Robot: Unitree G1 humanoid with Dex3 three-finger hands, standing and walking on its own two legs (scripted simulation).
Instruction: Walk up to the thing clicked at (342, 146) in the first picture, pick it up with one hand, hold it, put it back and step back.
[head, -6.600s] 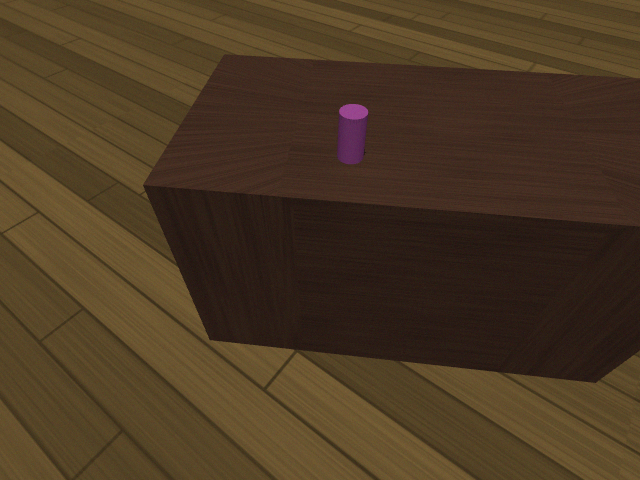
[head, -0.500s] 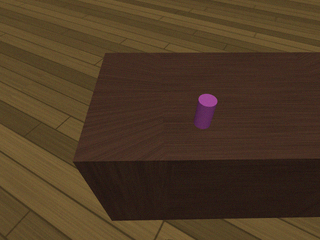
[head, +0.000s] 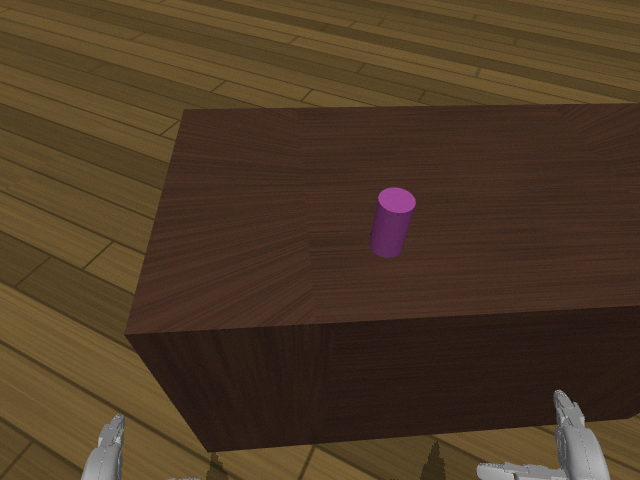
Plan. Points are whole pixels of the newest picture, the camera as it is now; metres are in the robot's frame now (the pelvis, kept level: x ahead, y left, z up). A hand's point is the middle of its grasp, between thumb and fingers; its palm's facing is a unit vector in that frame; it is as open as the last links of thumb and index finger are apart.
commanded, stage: rise first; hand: right
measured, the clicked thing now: (391, 223) +0.53 -0.13 -0.02
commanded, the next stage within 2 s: go down in 1.10 s
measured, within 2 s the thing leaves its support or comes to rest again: neither
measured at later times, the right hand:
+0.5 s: hand (549, 416) +0.19 -0.25 +0.01, palm faces +0.29 +0.89 -0.35, open 17.6 cm
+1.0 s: hand (579, 423) +0.17 -0.26 +0.06, palm faces +0.32 +0.87 -0.37, open 17.6 cm
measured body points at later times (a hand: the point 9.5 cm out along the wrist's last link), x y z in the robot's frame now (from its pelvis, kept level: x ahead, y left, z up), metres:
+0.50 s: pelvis +0.01 +0.00 +0.00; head +0.01 +0.02 +0.45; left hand +0.17 +0.27 -0.08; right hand +0.17 -0.30 +0.04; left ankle +0.00 +0.13 -0.74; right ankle -0.02 -0.13 -0.74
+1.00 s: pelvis -0.01 +0.00 +0.00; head -0.02 +0.02 +0.45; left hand +0.15 +0.26 -0.08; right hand +0.15 -0.30 +0.08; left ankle +0.00 +0.13 -0.74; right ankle -0.02 -0.13 -0.74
